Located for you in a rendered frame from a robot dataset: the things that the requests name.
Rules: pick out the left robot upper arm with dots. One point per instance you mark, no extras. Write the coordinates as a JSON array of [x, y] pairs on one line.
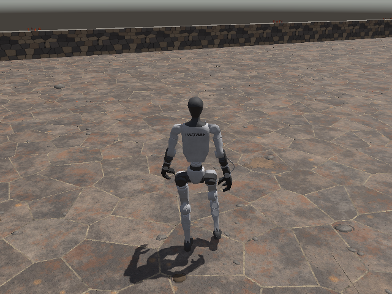
[[176, 129]]

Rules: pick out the robot right forearm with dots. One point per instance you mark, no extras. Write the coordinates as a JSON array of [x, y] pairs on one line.
[[224, 166]]

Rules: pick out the right robot upper arm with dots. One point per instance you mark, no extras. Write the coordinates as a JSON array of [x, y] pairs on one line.
[[214, 129]]

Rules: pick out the robot right shin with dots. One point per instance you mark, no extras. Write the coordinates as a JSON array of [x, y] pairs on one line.
[[215, 212]]

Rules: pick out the robot left forearm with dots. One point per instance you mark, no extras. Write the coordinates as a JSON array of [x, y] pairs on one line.
[[167, 161]]

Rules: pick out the robot right hand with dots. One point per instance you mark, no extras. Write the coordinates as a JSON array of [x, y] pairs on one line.
[[228, 183]]

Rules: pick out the robot left hand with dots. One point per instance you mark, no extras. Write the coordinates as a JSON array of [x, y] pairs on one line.
[[170, 170]]

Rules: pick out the robot left thigh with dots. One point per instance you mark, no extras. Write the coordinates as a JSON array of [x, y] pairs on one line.
[[183, 190]]

